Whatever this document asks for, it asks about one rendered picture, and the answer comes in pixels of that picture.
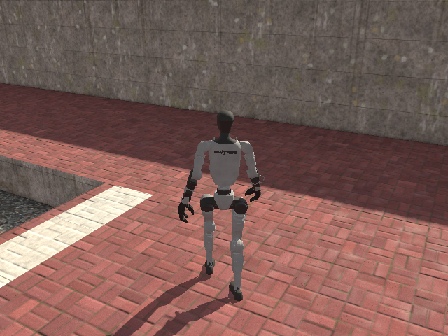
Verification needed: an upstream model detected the right robot upper arm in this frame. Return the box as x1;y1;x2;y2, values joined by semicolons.
239;141;258;179

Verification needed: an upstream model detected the left robot forearm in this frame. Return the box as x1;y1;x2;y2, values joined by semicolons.
181;169;197;204

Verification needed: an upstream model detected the left robot shin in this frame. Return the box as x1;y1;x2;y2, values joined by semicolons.
204;222;214;265

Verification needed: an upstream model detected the left robot upper arm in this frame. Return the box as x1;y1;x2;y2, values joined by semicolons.
191;140;211;180

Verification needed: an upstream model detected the robot right foot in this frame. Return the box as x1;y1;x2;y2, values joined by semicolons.
229;281;243;301

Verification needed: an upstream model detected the robot right hand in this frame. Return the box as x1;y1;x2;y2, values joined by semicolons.
245;187;261;202

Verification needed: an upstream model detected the robot left hand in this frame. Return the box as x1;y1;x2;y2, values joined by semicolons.
178;202;194;223

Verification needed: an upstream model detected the right robot forearm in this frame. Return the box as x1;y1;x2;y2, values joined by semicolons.
250;168;260;191

